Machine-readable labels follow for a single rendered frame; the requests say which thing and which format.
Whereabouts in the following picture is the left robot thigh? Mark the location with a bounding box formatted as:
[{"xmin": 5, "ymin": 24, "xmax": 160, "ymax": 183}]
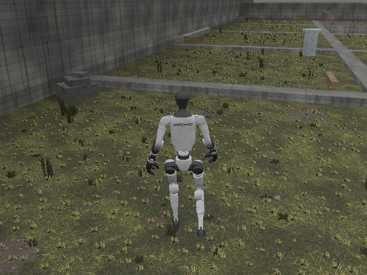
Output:
[{"xmin": 165, "ymin": 159, "xmax": 179, "ymax": 194}]

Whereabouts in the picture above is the robot right hand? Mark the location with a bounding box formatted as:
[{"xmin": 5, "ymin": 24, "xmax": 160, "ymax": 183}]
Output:
[{"xmin": 204, "ymin": 152, "xmax": 217, "ymax": 163}]

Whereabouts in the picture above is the robot left upper arm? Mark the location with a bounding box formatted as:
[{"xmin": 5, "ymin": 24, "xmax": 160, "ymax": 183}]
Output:
[{"xmin": 155, "ymin": 115, "xmax": 171, "ymax": 148}]

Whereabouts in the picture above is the robot left forearm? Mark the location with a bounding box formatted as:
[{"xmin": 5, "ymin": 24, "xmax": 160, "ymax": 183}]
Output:
[{"xmin": 148, "ymin": 139, "xmax": 160, "ymax": 163}]

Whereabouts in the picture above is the robot left hand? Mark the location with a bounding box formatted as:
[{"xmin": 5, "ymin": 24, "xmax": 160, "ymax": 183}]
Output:
[{"xmin": 146, "ymin": 161, "xmax": 159, "ymax": 175}]

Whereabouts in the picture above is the robot right forearm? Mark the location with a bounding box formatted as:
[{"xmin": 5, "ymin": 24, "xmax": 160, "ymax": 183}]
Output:
[{"xmin": 207, "ymin": 137, "xmax": 217, "ymax": 155}]

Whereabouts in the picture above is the right robot shin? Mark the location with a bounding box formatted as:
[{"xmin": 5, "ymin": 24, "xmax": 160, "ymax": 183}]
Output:
[{"xmin": 196, "ymin": 190, "xmax": 205, "ymax": 229}]

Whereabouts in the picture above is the robot right upper arm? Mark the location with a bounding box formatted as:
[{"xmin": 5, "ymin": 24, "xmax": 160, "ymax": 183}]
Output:
[{"xmin": 195, "ymin": 115, "xmax": 212, "ymax": 146}]

